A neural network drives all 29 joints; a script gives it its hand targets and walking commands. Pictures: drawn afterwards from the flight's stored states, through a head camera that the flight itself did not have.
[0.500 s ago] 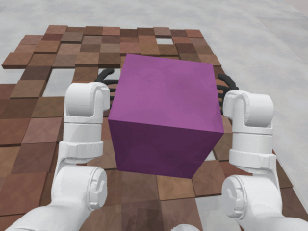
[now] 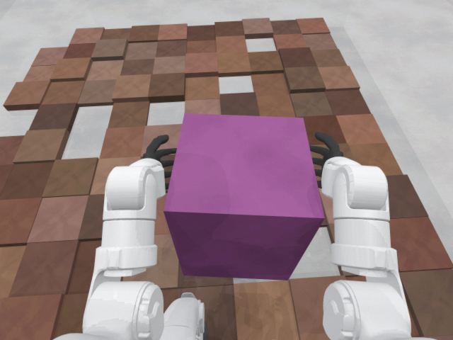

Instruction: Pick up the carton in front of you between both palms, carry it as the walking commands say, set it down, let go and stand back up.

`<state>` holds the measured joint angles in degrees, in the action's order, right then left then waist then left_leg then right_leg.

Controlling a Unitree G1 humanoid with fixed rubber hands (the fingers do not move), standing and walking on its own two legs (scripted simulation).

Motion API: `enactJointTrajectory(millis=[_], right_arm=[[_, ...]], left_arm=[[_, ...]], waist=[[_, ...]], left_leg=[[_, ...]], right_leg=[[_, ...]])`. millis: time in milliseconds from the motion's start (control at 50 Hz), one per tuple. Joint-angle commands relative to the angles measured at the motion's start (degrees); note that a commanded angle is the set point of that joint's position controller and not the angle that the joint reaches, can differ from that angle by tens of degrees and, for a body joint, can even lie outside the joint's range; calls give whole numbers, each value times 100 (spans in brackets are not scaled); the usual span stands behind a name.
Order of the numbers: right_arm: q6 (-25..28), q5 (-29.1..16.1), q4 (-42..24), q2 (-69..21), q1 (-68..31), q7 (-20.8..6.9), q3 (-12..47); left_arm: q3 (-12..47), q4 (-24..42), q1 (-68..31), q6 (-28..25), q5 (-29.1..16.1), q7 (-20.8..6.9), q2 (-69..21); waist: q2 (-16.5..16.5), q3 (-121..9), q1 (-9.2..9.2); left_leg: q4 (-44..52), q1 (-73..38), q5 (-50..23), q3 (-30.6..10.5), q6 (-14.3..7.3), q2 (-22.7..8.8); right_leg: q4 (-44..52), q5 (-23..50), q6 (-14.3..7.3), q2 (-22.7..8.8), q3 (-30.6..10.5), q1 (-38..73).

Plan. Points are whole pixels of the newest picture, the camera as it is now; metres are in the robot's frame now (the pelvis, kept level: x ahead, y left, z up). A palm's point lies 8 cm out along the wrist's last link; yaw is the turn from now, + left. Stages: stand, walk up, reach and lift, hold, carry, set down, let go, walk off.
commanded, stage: carry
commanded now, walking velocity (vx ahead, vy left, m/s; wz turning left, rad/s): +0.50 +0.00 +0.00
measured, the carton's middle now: (239, 201) +0.35 +0.00 +0.00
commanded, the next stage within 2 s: none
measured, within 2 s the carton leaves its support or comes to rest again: neither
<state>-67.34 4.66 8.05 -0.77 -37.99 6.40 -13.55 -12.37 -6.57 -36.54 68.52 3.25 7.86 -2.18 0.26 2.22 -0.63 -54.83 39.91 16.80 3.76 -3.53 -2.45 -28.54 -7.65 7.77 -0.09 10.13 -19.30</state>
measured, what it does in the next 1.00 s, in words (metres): walks ahead: left foot, then right foot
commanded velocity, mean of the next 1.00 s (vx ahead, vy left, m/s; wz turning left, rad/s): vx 0.50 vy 0.00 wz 0.00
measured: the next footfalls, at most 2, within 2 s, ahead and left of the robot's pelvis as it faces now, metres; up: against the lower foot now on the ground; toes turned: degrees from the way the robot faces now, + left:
left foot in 0.30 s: +0.36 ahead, +0.06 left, -0.02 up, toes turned +4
right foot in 0.70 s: +0.69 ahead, -0.15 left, -0.01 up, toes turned -8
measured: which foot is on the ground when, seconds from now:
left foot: up 0.00-0.28, down 0.30-0.74, up 0.76-1.00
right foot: down 0.00-0.30, up 0.32-0.68, down 0.70-1.00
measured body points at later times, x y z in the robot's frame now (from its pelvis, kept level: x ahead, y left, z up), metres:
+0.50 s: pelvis +0.34 +0.00 -0.03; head +0.38 +0.00 +0.42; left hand +0.74 +0.11 +0.13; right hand +0.71 -0.20 +0.14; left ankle +0.32 +0.06 -0.76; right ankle +0.34 -0.13 -0.69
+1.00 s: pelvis +0.67 -0.06 +0.00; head +0.74 -0.06 +0.44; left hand +1.03 +0.11 +0.07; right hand +1.06 -0.19 +0.08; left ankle +0.75 +0.08 -0.69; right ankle +0.65 -0.14 -0.75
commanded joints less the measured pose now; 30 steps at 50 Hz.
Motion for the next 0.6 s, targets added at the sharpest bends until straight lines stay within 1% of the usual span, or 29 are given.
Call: enactJointTrajectory(millis=[0, 20, 40, 100, 140, 160, 180, 200, 220, 240, 260, 280, 300, 320, 340, 360, 380, 400, 420, 440, 460, 480, 500, 520, 540, 560, 580], right_arm=[[150, -2477, -651, -6737, -3712, -1206, 3947], [177, -2480, -712, -6679, -3670, -1218, 4017], [195, -2492, -796, -6619, -3660, -1226, 4083], [167, -2485, -1038, -6282, -3685, -1200, 4158], [67, -2441, -1175, -6022, -3636, -1158, 4129], [-6, -2402, -1232, -5890, -3588, -1136, 4087], [-84, -2367, -1297, -5753, -3587, -1115, 4050], [-167, -2352, -1353, -5617, -3649, -1098, 4017], [-251, -2338, -1380, -5488, -3730, -1082, 3967], [-334, -2301, -1352, -5380, -3746, -1068, 3880], [-419, -2261, -1293, -5268, -3689, -1056, 3775], [-519, -2249, -1250, -5135, -3607, -1053, 3665], [-635, -2233, -1128, -4863, -3695, -1028, 3494], [-736, -2198, -939, -4673, -3749, -996, 3379], [-795, -2303, -950, -4756, -3891, -997, 3402], [-848, -2527, -1151, -4989, -4323, -1036, 3451], [-907, -2731, -1338, -5249, -4808, -1085, 3503], [-958, -2915, -1433, -5452, -5168, -1132, 3534], [-996, -3041, -1418, -5601, -5363, -1174, 3546], [-1028, -3114, -1348, -5710, -5415, -1212, 3548], [-1048, -3151, -1218, -5798, -5389, -1251, 3528], [-1049, -3165, -1050, -5896, -5337, -1291, 3491], [-1024, -3164, -846, -6001, -5254, -1339, 3463], [-976, -3131, -617, -6109, -5205, -1390, 3438], [-924, -3092, -371, -6251, -5161, -1448, 3411], [-853, -3028, -110, -6349, -5107, -1496, 3369], [-776, -2965, 126, -6452, -5055, -1535, 3324]], left_arm=[[3793, 962, -4156, -282, -2404, -1371, -6327], [3852, 1043, -4107, -300, -2390, -1369, -6238], [3916, 1117, -4082, -308, -2371, -1371, -6152], [4051, 1345, -4091, -272, -2443, -1380, -5871], [4083, 1468, -4061, -181, -2539, -1397, -5715], [4067, 1531, -4041, -115, -2581, -1405, -5645], [4044, 1604, -4079, -45, -2618, -1411, -5570], [4012, 1651, -4107, 27, -2644, -1414, -5478], [3972, 1677, -4158, 102, -2663, -1411, -5383], [3925, 1684, -4243, 186, -2680, -1408, -5292], [3879, 1676, -4398, 280, -2680, -1405, -5173], [3818, 1618, -4547, 386, -2677, -1405, -4998], [3775, 1360, -4617, 516, -2677, -1407, -4948], [3623, 1122, -4651, 643, -2653, -1371, -4861], [3504, 1146, -4774, 731, -2634, -1331, -4823], [3450, 1247, -5096, 794, -2646, -1299, -4884], [3346, 1283, -5271, 835, -2581, -1255, -4962], [3187, 1255, -5282, 860, -2475, -1203, -4994], [3069, 1185, -5230, 879, -2339, -1149, -5014], [2979, 1061, -5160, 894, -2201, -1102, -5041], [2908, 899, -5053, 902, -2066, -1064, -5064], [2837, 722, -4929, 898, -1935, -1040, -5108], [2784, 549, -4808, 877, -1817, -1031, -5146], [2748, 369, -4738, 847, -1715, -1040, -5203], [2715, 131, -4639, 800, -1627, -1054, -5271], [2706, -86, -4564, 746, -1581, -1082, -5382], [2704, -284, -4512, 683, -1557, -1118, -5497]], waist=[[435, -3023, -114], [411, -2983, -144], [349, -2897, -247], [376, -2601, -338], [424, -2405, -415], [459, -2321, -390], [511, -2305, -354], [635, -2351, -333], [781, -2518, -178], [789, -2741, 60], [601, -3012, 283], [57, -3293, 483], [-865, -3448, 394], [-1246, -3749, 621], [-1047, -3763, 651], [-616, -3351, 594], [-305, -3037, 470], [-175, -2908, 391], [-188, -2825, 386], [-300, -2765, 445], [-471, -2732, 491], [-611, -2764, 492], [-733, -2757, 510], [-789, -2754, 491], [-691, -2560, 492], [-678, -2452, 545], [-598, -2283, 620]], left_leg=[[609, 330, -1036, 50, 13, -110], [786, 450, -1206, 74, 19, -94], [971, 591, -1384, 99, 44, -40], [1496, 763, -1429, 249, 22, 124], [2131, 627, -1627, 437, 3, 274], [2492, 355, -1766, 556, -18, 369], [2886, -195, -1980, 708, -85, 524], [3098, -869, -2276, 855, -177, 699], [3225, -1735, -2453, 923, -258, 762], [3476, -2711, -2786, 997, -337, 728], [3423, -3971, -2933, 658, -454, 328], [2945, -5289, -3655, -426, -609, -669], [2049, -6366, -6234, -1892, -1013, -1805], [2205, -7235, -5389, -2844, -1849, -2325], [2630, -6941, -3488, -3037, -1975, -2191], [2921, -6260, -2668, -2688, -1716, -1801], [3112, -5598, -2479, -2305, -1421, -1588], [3287, -5068, -2266, -2023, -1218, -1492], [3443, -4658, -2021, -1817, -1062, -1410], [3568, -4437, -2054, -1625, -996, -1345], [3608, -4440, -2275, -1487, -987, -1291], [3488, -4538, -2618, -1296, -957, -1195], [3363, -4668, -2881, -1146, -932, -1086], [3271, -4622, -2994, -991, -904, -1004], [3234, -4584, -3239, -777, -817, -847], [3153, -4619, -3418, -675, -765, -805], [3186, -4581, -3425, -589, -713, -755]], right_leg=[[903, 2907, -1676, -1730, -1667, 3080], [862, 3195, -1619, -1656, -1577, 3333], [865, 3151, -1583, -1548, -1482, 3545], [858, 3539, -1542, -1399, -1410, 3978], [809, 3780, -1439, -1237, -1281, 4123], [776, 4085, -1348, -1165, -1181, 4070], [598, 4534, -1210, -1031, -958, 3871], [324, 4953, -1088, -936, -809, 3589], [-74, 5110, -961, -924, -733, 3232], [-678, 5030, -842, -896, -555, 2788], [-1570, 4297, -740, -823, -442, 1939], [-2702, 1829, -722, -652, -494, 649], [-3785, -2440, -755, 56, -762, -793], [-5263, -3055, -666, 268, -1177, -2240], [-5660, -2665, -767, 57, -1330, -2880], [-5298, -2243, -904, -172, -1348, -3046], [-4838, -1922, -876, -285, -1251, -2875], [-4355, -1755, -830, -373, -1186, -2562], [-3794, -1644, -782, -424, -1115, -2280], [-3374, -1583, -714, -376, -948, -2107], [-2990, -1512, -675, -333, -816, -2104], [-2722, -1184, -682, -319, -717, -2094], [-2474, -669, -687, -331, -704, -2231], [-2227, -318, -720, -306, -646, -2172], [-1948, -64, -745, -246, -582, -2167], [-1655, 119, -801, -187, -485, -2141], [-1232, 249, -838, -113, -347, -2067]])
